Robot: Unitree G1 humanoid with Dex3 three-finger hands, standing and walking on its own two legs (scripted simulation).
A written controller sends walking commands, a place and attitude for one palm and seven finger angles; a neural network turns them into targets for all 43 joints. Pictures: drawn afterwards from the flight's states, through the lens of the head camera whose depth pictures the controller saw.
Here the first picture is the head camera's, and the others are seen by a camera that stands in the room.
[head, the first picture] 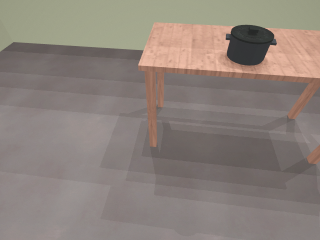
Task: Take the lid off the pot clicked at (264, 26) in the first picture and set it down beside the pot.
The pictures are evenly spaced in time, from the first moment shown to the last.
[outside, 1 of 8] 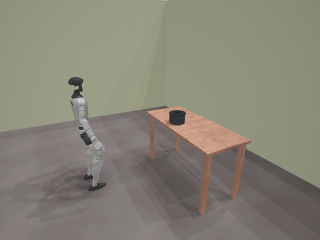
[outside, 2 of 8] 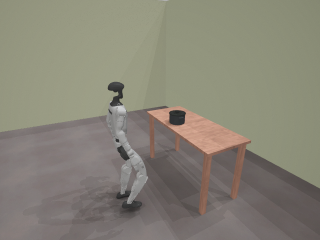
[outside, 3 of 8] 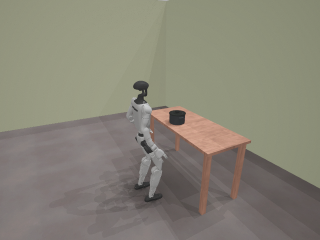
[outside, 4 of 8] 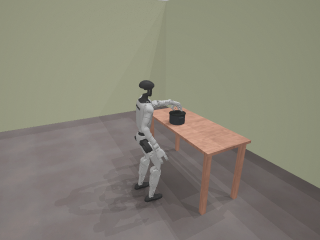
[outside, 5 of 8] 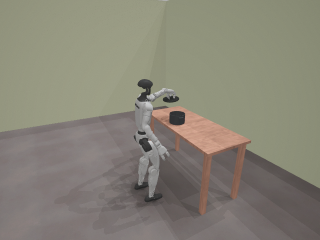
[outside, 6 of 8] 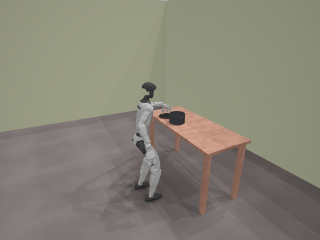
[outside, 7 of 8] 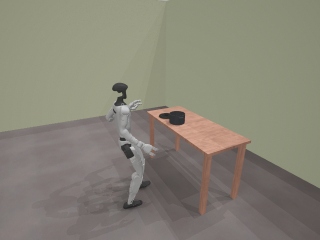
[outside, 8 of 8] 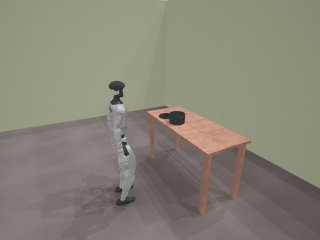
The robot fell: no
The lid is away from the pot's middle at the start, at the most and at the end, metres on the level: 0.00 0.25 0.23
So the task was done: yes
